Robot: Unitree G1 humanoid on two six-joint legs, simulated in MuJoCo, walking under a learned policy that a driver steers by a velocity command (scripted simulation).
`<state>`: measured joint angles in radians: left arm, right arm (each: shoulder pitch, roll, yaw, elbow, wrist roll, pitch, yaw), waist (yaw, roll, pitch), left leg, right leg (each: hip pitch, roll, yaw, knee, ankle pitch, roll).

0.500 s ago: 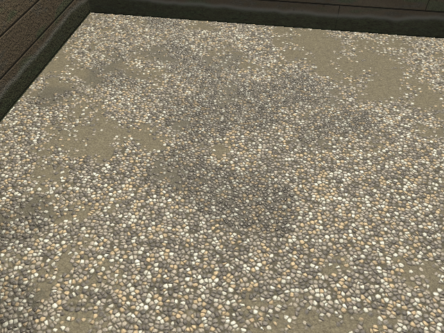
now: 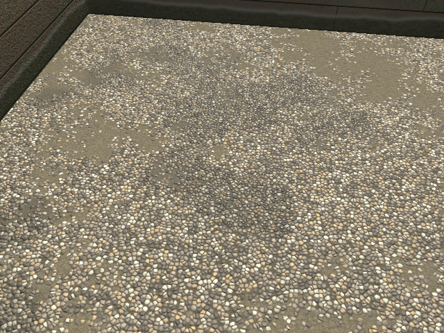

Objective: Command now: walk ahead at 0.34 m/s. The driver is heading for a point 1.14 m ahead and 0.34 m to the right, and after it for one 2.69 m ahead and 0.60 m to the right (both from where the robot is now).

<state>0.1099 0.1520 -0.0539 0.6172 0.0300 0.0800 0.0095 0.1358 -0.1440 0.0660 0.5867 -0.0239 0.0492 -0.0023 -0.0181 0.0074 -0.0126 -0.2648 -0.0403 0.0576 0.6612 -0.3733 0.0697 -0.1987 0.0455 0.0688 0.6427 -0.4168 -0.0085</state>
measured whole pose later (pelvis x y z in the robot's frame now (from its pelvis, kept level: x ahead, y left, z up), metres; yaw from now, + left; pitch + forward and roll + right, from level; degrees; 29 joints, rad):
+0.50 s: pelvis +0.00 +0.01 +0.02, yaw +0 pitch +0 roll +0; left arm 0.14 0.18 -0.04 0.69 0.02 0.08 0.01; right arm 0.18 -0.17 0.05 0.68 -0.01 0.05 0.00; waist -0.02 -0.01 -0.01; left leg -0.17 -0.06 0.05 0.37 -0.21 0.08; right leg -0.11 0.02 0.08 0.38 -0.27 0.01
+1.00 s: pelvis +0.00 +0.01 +0.00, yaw +0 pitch -1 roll +0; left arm 0.11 0.16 -0.05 0.63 0.03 0.08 0.02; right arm 0.13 -0.15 0.06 0.60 -0.02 0.05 0.00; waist -0.02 0.01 0.00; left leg -0.25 -0.05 0.06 0.61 -0.35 0.08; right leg -0.18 0.03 0.08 0.60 -0.39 0.01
